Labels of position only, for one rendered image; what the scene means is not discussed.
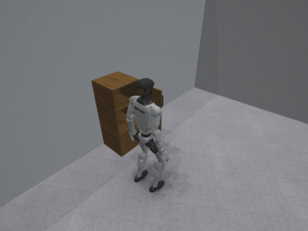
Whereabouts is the robot right forearm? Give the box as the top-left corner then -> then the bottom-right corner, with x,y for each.
153,130 -> 166,155

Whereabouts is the robot left forearm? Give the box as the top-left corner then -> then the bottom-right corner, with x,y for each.
126,117 -> 135,132

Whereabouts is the left robot upper arm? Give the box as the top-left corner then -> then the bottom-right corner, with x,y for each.
126,95 -> 139,120

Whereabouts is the robot left foot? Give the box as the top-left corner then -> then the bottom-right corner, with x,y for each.
134,170 -> 148,183

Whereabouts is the right robot upper arm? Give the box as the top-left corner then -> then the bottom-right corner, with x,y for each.
150,104 -> 163,137

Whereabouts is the robot right thigh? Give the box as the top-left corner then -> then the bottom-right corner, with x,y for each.
148,140 -> 162,169

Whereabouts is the cupboard door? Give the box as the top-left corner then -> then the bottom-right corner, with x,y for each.
139,88 -> 163,132

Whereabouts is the left robot hand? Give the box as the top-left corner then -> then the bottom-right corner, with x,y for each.
129,129 -> 137,141

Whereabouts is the right robot hand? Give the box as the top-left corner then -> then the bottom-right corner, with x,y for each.
159,152 -> 169,166

